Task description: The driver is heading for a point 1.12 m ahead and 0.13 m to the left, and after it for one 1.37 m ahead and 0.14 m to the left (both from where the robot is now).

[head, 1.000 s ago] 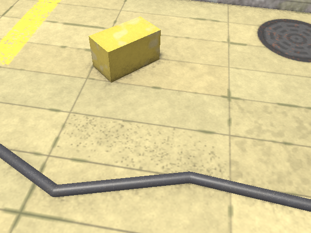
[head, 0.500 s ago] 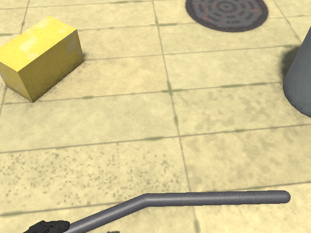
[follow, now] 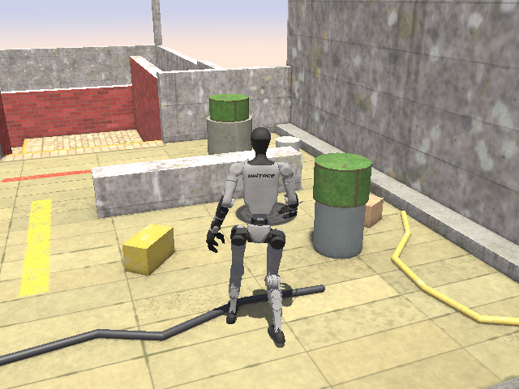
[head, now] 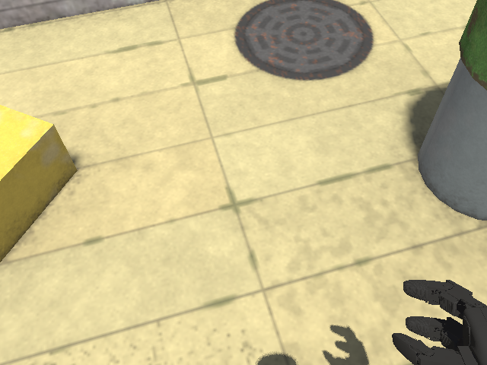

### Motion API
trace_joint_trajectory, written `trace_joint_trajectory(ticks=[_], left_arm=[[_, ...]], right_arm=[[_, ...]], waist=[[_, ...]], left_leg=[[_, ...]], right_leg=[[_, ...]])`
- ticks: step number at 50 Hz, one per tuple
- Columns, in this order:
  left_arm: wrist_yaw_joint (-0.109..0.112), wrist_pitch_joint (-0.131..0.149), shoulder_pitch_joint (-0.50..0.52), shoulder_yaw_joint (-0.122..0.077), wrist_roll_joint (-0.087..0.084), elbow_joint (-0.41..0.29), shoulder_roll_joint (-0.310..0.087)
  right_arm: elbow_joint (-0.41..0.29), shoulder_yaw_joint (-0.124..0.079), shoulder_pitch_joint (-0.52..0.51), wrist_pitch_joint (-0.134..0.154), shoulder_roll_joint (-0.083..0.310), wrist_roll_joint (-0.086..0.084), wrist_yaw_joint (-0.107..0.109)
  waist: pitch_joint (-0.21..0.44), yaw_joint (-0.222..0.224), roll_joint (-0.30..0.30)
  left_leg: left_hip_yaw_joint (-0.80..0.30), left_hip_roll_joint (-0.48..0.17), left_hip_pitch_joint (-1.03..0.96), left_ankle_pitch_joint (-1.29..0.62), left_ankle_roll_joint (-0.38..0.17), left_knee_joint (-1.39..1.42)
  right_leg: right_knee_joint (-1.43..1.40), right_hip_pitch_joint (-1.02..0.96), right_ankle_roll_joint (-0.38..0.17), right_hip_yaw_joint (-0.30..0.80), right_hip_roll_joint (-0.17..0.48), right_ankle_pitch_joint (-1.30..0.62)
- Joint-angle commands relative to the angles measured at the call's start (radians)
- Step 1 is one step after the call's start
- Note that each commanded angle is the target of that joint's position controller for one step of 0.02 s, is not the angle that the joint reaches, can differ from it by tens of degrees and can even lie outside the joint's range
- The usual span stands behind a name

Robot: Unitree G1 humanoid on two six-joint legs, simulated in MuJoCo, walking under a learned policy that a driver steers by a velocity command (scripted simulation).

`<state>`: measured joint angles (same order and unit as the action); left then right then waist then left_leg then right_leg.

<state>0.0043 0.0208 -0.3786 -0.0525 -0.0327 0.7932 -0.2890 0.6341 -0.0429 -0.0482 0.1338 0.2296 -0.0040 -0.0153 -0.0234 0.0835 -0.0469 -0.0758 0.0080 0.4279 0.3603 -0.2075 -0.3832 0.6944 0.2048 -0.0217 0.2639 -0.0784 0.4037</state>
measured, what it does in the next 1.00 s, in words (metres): walks ahead: right foot 0.03 m lower, then left foot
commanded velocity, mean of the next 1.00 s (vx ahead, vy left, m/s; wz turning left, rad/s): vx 0.50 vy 0.00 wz -0.14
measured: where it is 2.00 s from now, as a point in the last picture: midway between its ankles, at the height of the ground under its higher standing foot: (281, 161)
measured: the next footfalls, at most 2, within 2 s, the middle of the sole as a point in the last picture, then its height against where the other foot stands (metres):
right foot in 0.22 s outside the picture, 0.03 m lower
left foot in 0.62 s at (254, 324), level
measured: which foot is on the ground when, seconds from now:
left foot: down 0.00-0.18, up 0.20-0.60, down 0.62-1.00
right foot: up 0.00-0.20, down 0.22-0.62, up 0.64-1.00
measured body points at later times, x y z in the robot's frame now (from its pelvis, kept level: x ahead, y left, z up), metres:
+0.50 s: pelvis +0.23 -0.03 +0.00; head +0.26 -0.05 +0.44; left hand +0.21 +0.22 -0.13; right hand +0.43 -0.26 -0.10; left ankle +0.45 +0.10 -0.68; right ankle +0.07 -0.11 -0.74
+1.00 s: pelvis +0.52 -0.01 +0.01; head +0.54 -0.01 +0.46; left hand +0.76 +0.19 -0.08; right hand +0.50 -0.29 -0.12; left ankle +0.49 +0.07 -0.74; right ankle +0.64 -0.22 -0.69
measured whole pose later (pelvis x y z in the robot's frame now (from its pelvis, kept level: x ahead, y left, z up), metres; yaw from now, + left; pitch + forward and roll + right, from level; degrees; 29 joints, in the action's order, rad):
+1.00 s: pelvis +0.52 -0.01 +0.01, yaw -8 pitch +1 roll +1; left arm 0.01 0.07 -0.08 -0.03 0.00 0.72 -0.27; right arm 0.87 -0.04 0.34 0.08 0.27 0.00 -0.02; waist -0.01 -0.09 -0.04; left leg 0.04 0.09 0.09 0.18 -0.08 -0.23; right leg 0.71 0.63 0.04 0.06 0.13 0.05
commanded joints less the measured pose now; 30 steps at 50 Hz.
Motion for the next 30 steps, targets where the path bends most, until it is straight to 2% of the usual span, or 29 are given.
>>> trace_joint_trajectory(ticks=[1,2,3,4,5,6,7,8,9,10,11,12,13,14,15,16,17,18,19,20,21,23,24,26,28,29,30], left_arm=[[-0.003,0.014,0.064,-0.006,-0.004,-0.131,-0.093],[-0.004,0.003,0.086,-0.009,-0.016,-0.135,-0.106],[-0.008,-0.009,0.085,-0.007,-0.008,-0.139,-0.097],[-0.01,-0.016,0.069,-0.009,0.001,-0.131,-0.082],[-0.015,-0.023,-0.021,-0.003,0.005,-0.102,-0.054],[-0.018,-0.024,-0.108,-0.005,0.019,-0.065,-0.049],[-0.019,-0.023,-0.247,-0.016,0.021,0.001,-0.056],[-0.017,-0.023,-0.367,-0.027,0.015,0.075,-0.059],[-0.019,-0.023,-0.445,-0.031,0.019,0.127,-0.046],[-0.03,-0.004,-0.501,-0.018,0.039,0.138,-0.027],[-0.035,0.012,-0.403,0.009,0.039,0.083,-0.046],[-0.041,0.027,-0.205,-0.006,0.043,-0.007,-0.157],[-0.041,0.035,-0.086,-0.032,0.035,-0.032,-0.227],[-0.036,0.038,-0.01,-0.017,0.042,-0.041,-0.187],[-0.03,0.04,0.03,-0.002,0.053,-0.035,-0.15],[-0.017,0.044,0.046,0.006,0.055,-0.025,-0.128],[-0.002,0.049,0.024,0.012,0.057,-0.009,-0.102],[0.011,0.055,-0.001,0.014,0.056,0.002,-0.095],[0.017,0.058,-0.033,0.013,0.049,0.017,-0.089],[0.028,0.058,-0.085,0.013,0.037,0.042,-0.084],[0.032,0.056,-0.111,0.014,0.037,0.053,-0.085],[0.036,0.052,-0.151,0.011,0.029,0.065,-0.096],[0.033,0.05,-0.165,0.009,0.027,0.076,-0.103],[0.03,0.047,-0.161,0.002,0.02,0.088,-0.113],[0.027,0.04,-0.127,-0.012,0.025,0.085,-0.136],[0.021,0.032,-0.102,-0.021,0.038,0.075,-0.156],[0.018,0.024,-0.072,-0.022,0.042,0.068,-0.153]], right_arm=[[0.048,-0.084,0.408,-0.063,0.182,-0.005,0.044],[0.041,-0.076,0.351,-0.076,0.152,0.004,0.052],[0.039,-0.061,0.254,-0.082,0.117,0.004,0.048],[0.033,-0.055,0.155,-0.08,0.109,0.005,0.038],[0.015,-0.061,0.043,-0.081,0.151,0.007,0.026],[0.012,-0.072,-0.008,-0.076,0.183,0.005,0.015],[0.005,-0.075,-0.065,-0.072,0.18,0.006,0.011],[0.0,-0.068,-0.112,-0.071,0.15,0.01,0.013],[0.004,-0.054,-0.113,-0.075,0.102,0.011,0.01],[-0.006,-0.032,-0.122,-0.079,0.036,0.02,0.002],[0.003,-0.002,-0.035,-0.079,-0.059,0.005,-0.004],[-0.037,0.01,0.096,-0.066,-0.055,-0.056,-0.018],[-0.056,0.004,0.06,-0.052,0.038,-0.083,-0.018],[-0.038,-0.011,0.038,-0.049,0.113,-0.063,-0.006],[-0.013,-0.015,0.067,-0.053,0.12,-0.028,0.007],[-0.005,-0.017,0.087,-0.055,0.118,-0.012,0.015],[-0.007,-0.015,0.077,-0.057,0.119,-0.009,0.019],[-0.014,-0.009,0.056,-0.054,0.11,-0.004,0.017],[-0.024,-0.004,0.022,-0.046,0.103,0.007,0.007],[-0.044,0.0,-0.019,-0.037,0.083,0.009,-0.003],[-0.049,0.007,-0.041,-0.032,0.066,-0.001,-0.015],[-0.067,0.02,-0.103,-0.027,0.029,-0.02,-0.042],[-0.071,0.019,-0.114,-0.025,0.029,-0.026,-0.05],[-0.071,0.01,-0.086,-0.023,0.056,-0.031,-0.059],[-0.051,-0.006,0.001,-0.028,0.096,-0.024,-0.054],[-0.025,-0.023,0.095,-0.033,0.137,-0.014,-0.049],[0.021,-0.038,0.238,-0.039,0.169,-0.008,-0.04]], waist=[[0.455,-0.212,0.21],[0.345,-0.188,0.253],[0.228,-0.136,0.237],[0.142,-0.074,0.268],[0.111,0.016,0.269],[0.105,0.072,0.27],[0.111,0.139,0.244],[0.083,0.185,0.187],[0.046,0.204,0.046],[0.0,0.229,-0.156],[-0.033,0.117,-0.269],[-0.049,-0.029,-0.311],[-0.132,-0.052,-0.181],[-0.187,-0.048,-0.056],[-0.181,-0.068,-0.064],[-0.174,-0.079,-0.106],[-0.165,-0.066,-0.102],[-0.15,-0.053,-0.09],[-0.117,-0.035,-0.053],[-0.074,-0.013,-0.028],[-0.059,-0.004,-0.003],[-0.069,0.024,-0.005],[-0.076,0.028,-0.022],[-0.066,0.001,-0.058],[-0.004,-0.063,-0.09],[0.059,-0.117,-0.107],[0.136,-0.192,-0.094]], left_leg=[[-0.381,-0.43,-0.915,-0.194,-0.074,-0.01],[-0.357,-0.389,-0.771,-0.102,-0.059,0.005],[-0.277,-0.33,-0.564,-0.038,-0.021,0.054],[-0.202,-0.283,-0.342,-0.035,0.019,0.092],[-0.089,-0.221,-0.103,-0.069,0.05,0.135],[-0.015,-0.182,0.006,-0.089,0.056,0.115],[0.046,-0.152,0.098,-0.039,0.071,0.029],[0.09,-0.127,0.212,0.017,0.086,-0.098],[0.14,-0.088,0.28,0.066,0.095,-0.353],[0.109,-0.052,0.438,0.294,0.106,-0.737],[0.013,-0.018,0.589,0.336,0.111,-1.096],[0.001,-0.023,0.717,0.195,0.11,-1.165],[0.015,-0.11,0.752,0.068,0.129,-1.158],[0.01,-0.151,0.702,-0.056,0.158,-1.099],[0.022,-0.163,0.607,-0.103,0.186,-1.061],[0.026,-0.168,0.565,-0.124,0.212,-1.002],[0.023,-0.175,0.548,-0.172,0.231,-0.942],[0.042,-0.166,0.509,-0.226,0.236,-0.836],[0.076,-0.147,0.464,-0.298,0.231,-0.709],[0.08,-0.132,0.438,-0.385,0.226,-0.596],[0.121,-0.099,0.39,-0.428,0.221,-0.485],[0.159,-0.053,0.299,-0.465,0.217,-0.258],[0.159,-0.038,0.271,-0.467,0.209,-0.197],[0.14,-0.024,0.218,-0.464,0.176,-0.118],[0.136,0.005,0.123,-0.396,0.138,-0.115],[0.151,0.034,0.013,-0.346,0.114,-0.133],[0.166,0.046,-0.177,-0.356,0.088,-0.128]], right_leg=[[0.458,0.581,0.065,-0.108,0.103,0.202],[0.491,0.58,0.066,-0.158,0.141,0.141],[0.423,0.505,0.069,-0.174,0.175,0.164],[0.336,0.376,0.065,-0.19,0.188,0.2],[0.244,0.139,0.055,-0.253,0.166,0.192],[0.16,-0.036,0.056,-0.309,0.135,0.107],[0.079,-0.206,0.062,-0.357,0.107,-0.041],[0.002,-0.344,0.06,-0.388,0.085,-0.139],[-0.092,-0.385,0.053,-0.354,0.097,-0.111],[-0.133,-0.399,0.034,-0.216,0.143,-0.053],[-0.135,-0.267,-0.006,0.063,0.29,-0.057],[-0.493,-0.138,-0.146,0.526,0.483,0.113],[-0.585,-0.031,-0.239,0.629,0.548,0.343],[-0.546,0.05,-0.236,0.461,0.491,0.35],[-0.517,0.115,-0.213,0.32,0.411,0.241],[-0.516,0.117,-0.202,0.205,0.363,0.098],[-0.515,0.091,-0.198,0.121,0.342,-0.085],[-0.505,0.065,-0.191,0.038,0.321,-0.291],[-0.487,0.01,-0.17,-0.052,0.285,-0.422],[-0.472,-0.067,-0.152,-0.092,0.272,-0.466],[-0.481,-0.092,-0.142,-0.141,0.254,-0.484],[-0.534,-0.145,-0.143,-0.173,0.254,-0.442],[-0.537,-0.184,-0.144,-0.174,0.267,-0.441],[-0.516,-0.266,-0.134,-0.178,0.3,-0.538],[-0.412,-0.357,-0.107,-0.186,0.323,-0.834],[-0.303,-0.374,-0.092,-0.197,0.309,-0.993],[-0.129,-0.319,-0.069,-0.225,0.274,-1.064]])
